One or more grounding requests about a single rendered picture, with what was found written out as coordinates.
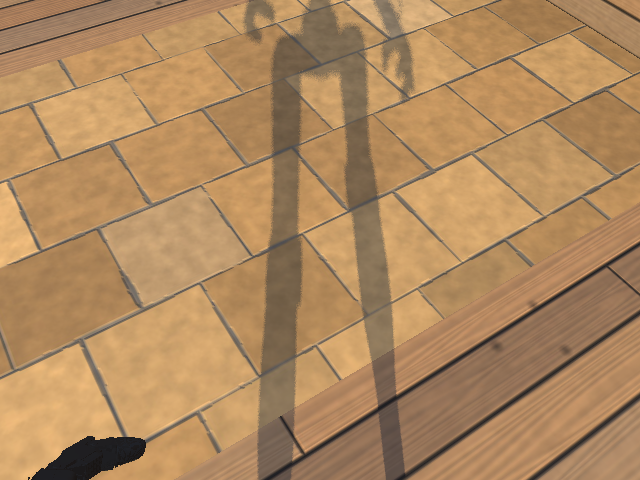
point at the left robot hand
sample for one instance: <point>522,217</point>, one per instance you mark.
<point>88,457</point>

